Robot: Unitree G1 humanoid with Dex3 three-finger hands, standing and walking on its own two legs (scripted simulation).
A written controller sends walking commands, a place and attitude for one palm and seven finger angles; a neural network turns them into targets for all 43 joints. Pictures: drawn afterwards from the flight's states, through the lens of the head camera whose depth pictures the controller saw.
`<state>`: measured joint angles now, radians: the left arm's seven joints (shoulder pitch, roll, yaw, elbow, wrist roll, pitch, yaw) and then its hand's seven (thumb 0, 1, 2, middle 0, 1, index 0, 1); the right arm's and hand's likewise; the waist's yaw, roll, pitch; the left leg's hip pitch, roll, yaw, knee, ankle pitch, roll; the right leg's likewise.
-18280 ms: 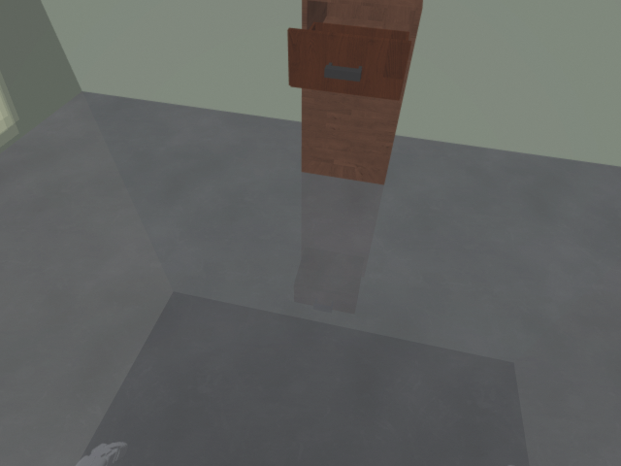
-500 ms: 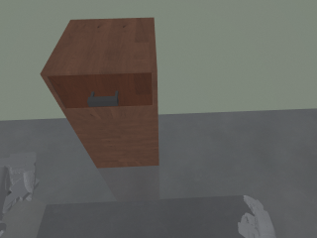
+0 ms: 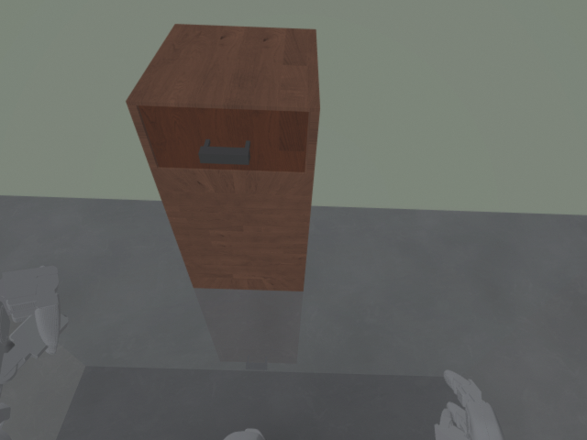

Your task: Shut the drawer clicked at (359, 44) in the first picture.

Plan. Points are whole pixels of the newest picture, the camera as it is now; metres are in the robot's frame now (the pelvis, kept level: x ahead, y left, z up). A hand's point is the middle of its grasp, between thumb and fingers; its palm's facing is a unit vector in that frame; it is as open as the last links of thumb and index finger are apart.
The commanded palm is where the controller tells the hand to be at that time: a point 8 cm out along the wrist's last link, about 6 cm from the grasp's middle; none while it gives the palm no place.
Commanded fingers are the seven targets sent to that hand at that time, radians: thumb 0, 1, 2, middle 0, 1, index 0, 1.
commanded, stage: step back with the hand held close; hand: left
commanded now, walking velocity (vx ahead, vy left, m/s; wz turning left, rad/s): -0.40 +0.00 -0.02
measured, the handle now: (226, 149) +0.73 +0.22 -0.05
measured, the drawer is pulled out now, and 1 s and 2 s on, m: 0.00 0.00 0.00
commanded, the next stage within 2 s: stop stepping back and stand still in 0.30 s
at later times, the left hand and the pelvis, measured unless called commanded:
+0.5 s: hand out of the picture +0.09 +0.24 +0.18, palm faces +0.37 -0.84 -0.40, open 3.3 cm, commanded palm +0.04 +0.28 +0.19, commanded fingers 0.00 0.90 0.90 -1.40 -1.60 -1.40 -1.60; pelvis -0.09 +0.01 +0.00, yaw -2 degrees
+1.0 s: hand out of the picture +0.03 +0.27 +0.16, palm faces +0.40 -0.84 -0.37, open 3.3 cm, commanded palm -0.04 +0.30 +0.19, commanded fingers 0.00 0.90 0.90 -1.40 -1.60 -1.40 -1.60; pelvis -0.18 +0.03 +0.00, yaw -2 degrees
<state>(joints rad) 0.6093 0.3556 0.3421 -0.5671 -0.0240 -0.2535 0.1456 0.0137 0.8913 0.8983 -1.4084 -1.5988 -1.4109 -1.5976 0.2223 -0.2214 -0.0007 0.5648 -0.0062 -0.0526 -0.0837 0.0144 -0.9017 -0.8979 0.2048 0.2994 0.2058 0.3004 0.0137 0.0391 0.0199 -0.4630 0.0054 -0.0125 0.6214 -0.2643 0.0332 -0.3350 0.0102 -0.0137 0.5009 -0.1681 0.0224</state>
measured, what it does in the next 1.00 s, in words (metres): walks backwards: right foot, then left foot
